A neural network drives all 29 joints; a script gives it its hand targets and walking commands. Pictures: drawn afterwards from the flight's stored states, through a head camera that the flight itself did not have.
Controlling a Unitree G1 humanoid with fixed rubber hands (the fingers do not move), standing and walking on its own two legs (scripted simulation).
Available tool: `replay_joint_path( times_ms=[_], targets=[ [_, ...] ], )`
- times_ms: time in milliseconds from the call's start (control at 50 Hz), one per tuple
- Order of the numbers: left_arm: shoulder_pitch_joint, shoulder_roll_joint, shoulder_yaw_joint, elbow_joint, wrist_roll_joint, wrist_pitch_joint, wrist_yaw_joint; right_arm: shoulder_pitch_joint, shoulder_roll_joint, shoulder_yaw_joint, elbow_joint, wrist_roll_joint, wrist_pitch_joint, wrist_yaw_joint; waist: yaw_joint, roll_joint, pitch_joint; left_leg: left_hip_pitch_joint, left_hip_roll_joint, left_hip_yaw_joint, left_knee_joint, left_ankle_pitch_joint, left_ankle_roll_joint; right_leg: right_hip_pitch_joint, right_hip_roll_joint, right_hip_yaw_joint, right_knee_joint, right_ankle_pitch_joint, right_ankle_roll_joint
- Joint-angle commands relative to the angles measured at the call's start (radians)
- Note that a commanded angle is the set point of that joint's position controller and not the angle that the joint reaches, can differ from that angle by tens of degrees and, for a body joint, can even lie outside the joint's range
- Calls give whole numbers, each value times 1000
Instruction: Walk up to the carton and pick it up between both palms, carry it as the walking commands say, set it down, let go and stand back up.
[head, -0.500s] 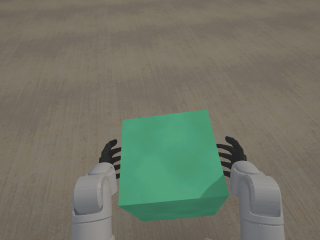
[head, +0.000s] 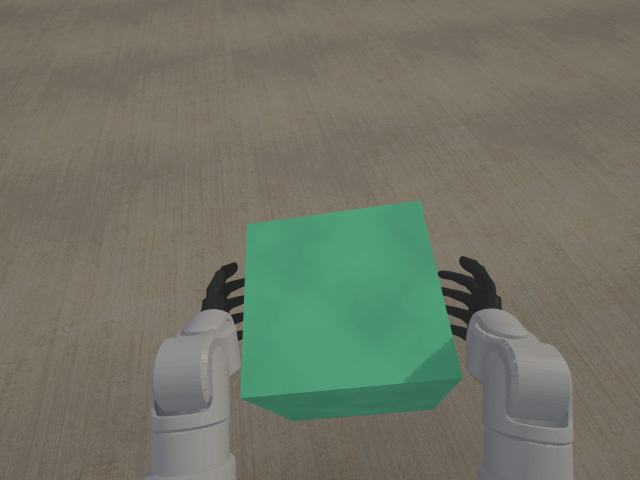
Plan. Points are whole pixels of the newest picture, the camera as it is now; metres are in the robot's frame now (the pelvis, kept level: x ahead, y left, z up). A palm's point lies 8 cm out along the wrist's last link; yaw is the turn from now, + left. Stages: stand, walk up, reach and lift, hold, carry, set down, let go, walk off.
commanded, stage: carry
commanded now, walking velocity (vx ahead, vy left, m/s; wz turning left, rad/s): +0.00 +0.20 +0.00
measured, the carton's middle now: (348, 325) +0.33 -0.02 +0.00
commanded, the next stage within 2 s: none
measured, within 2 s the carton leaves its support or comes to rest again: neither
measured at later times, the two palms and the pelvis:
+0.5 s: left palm (101, 400) +0.20 +0.24 +0.08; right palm (400, 418) +0.18 -0.05 +0.08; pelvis -0.09 +0.12 +0.01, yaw -1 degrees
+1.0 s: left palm out of the picture +0.12 +0.37 +0.08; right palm out of the picture +0.11 +0.08 +0.07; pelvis -0.17 +0.24 +0.01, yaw -1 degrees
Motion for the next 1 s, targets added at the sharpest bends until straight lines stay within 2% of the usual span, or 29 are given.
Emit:
replay_joint_path(
  times_ms=[0,60,160,180,220,240,260,280,320,360,400,440,480,520,540,560,620,660,700,740,760,780,800,820,840,860,900,960,980],
  targets=[
    [-579,-949,-763,-171,-449,-15,-330,-344,1027,683,52,412,24,342,6,251,-417,293,283,-305,-203,235,186,-134,128,-11,428,-275,-39],
    [-576,-969,-765,-136,-502,-7,-341,-438,1017,672,-55,418,-4,318,16,178,-363,255,245,-254,-199,199,158,-161,115,-15,402,-171,-49],
    [-639,-1000,-762,-163,-527,-8,-335,-485,1006,669,-95,413,-14,293,20,212,-470,268,248,-225,-222,31,181,18,133,-35,124,-181,-73],
    [-569,-991,-748,-150,-534,-7,-338,-522,1006,691,-144,430,-13,285,31,142,-472,231,253,-237,-213,65,181,105,132,-27,-58,-158,-89],
    [-544,-984,-752,-156,-514,-10,-333,-418,986,674,-76,398,-3,287,53,149,-509,96,175,-116,-133,46,81,375,78,17,-320,55,-123],
    [-517,-970,-731,-113,-503,-11,-337,-420,961,682,-90,396,-6,292,54,9,-553,-44,115,-91,-17,24,18,560,-61,189,-376,-11,-150],
    [-554,-980,-735,-123,-485,-21,-341,-468,987,734,-98,416,1,302,53,-410,-463,-279,54,-69,227,-277,-52,492,-361,553,-411,117,-295],
    [-474,-976,-686,-66,-454,-23,-331,-557,990,762,-136,470,9,312,54,-293,-391,-206,101,-202,463,-280,-9,308,-402,585,-440,141,-369],
    [-520,-1019,-722,-84,-469,-8,-349,-542,1002,762,-131,449,1,302,30,-55,-366,-215,64,-147,462,-218,-41,282,-262,271,-385,218,-244],
    [-645,-989,-712,-162,-458,-23,-337,-630,1057,769,-121,481,-2,314,41,-115,-364,-157,42,-72,325,-180,-63,289,-155,146,-324,374,-181],
    [-594,-977,-707,-145,-441,-15,-324,-557,1021,743,-93,479,11,315,38,-172,-387,-69,41,-58,212,-204,-59,280,-165,103,-282,548,-168],
    [-480,-882,-654,-81,-388,-8,-308,-465,980,723,-9,460,20,317,45,-87,-418,-23,-41,27,57,-217,-59,328,-169,140,-222,608,-168],
    [-510,-953,-674,-99,-402,-9,-313,-529,991,720,-71,478,22,323,38,-130,-470,135,25,-34,-171,-42,-44,298,-98,51,-128,422,-96],
    [-442,-957,-678,-77,-392,-11,-312,-500,997,729,-71,488,19,325,40,186,-482,353,277,-311,-167,388,39,21,39,-74,100,-16,7],
    [-470,-927,-694,-90,-390,-15,-313,-448,992,709,2,461,22,334,21,341,-474,374,299,-300,-113,558,140,-86,90,-38,192,-271,6],
    [-495,-935,-725,-96,-407,-18,-309,-414,1022,685,53,441,17,338,8,361,-474,320,295,-302,-131,607,166,-95,120,-38,299,-312,-7],
    [-612,-977,-753,-166,-485,-29,-328,-527,1033,697,-108,442,-6,320,12,206,-441,354,274,-257,-100,519,183,-150,123,-38,254,-205,-36],
    [-643,-995,-781,-183,-507,-20,-333,-502,995,671,-124,398,-15,308,22,267,-493,321,228,-227,-85,449,169,-49,140,-38,198,-172,-52],
    [-560,-997,-758,-130,-506,-11,-333,-461,988,671,-118,409,-13,304,15,218,-521,285,240,-211,-130,252,161,28,153,-62,158,-136,-67],
    [-599,-990,-756,-156,-512,-9,-340,-499,995,675,-113,405,-16,294,36,240,-521,269,213,-178,-63,327,146,136,142,-50,-126,-27,-91],
    [-568,-1010,-755,-137,-514,-5,-344,-484,989,693,-140,407,-14,289,46,167,-534,171,195,-159,-13,376,124,279,79,-7,-251,147,-94],
    [-576,-1006,-743,-125,-523,-4,-355,-490,1013,692,-92,403,-5,280,51,-75,-505,-71,127,-112,144,142,53,467,-145,273,-397,217,-136],
    [-545,-994,-734,-74,-499,-10,-358,-523,995,727,-125,417,2,280,40,-344,-487,-282,20,-61,306,-305,-5,520,-375,521,-370,535,-274],
    [-468,-999,-682,-76,-475,-21,-349,-532,1000,749,-146,459,7,285,51,-271,-483,-278,66,-179,477,-337,3,471,-388,526,-347,557,-339],
    [-506,-1016,-699,-45,-472,-14,-350,-590,1026,762,-154,464,-1,282,38,-104,-446,-270,46,-156,498,-301,-16,453,-330,396,-319,585,-291],
    [-543,-1002,-684,-52,-461,-12,-347,-541,1013,745,-66,438,-3,281,34,-51,-433,-289,49,-166,482,-270,-35,460,-291,324,-297,629,-250],
    [-604,-1019,-694,-127,-468,-33,-339,-607,1023,781,-188,481,-19,289,42,-128,-425,-255,30,-100,368,-211,-57,494,-158,152,-241,767,-185],
    [-474,-940,-664,-95,-416,-23,-322,-536,1001,747,-99,474,5,294,50,-130,-475,-143,6,-51,251,-195,-58,450,-193,127,-216,760,-190],
    [-487,-966,-664,-114,-416,-21,-321,-540,1015,754,-118,486,10,297,53,-230,-504,-76,26,-64,188,-196,-53,445,-171,96,-215,694,-176]
  ],
)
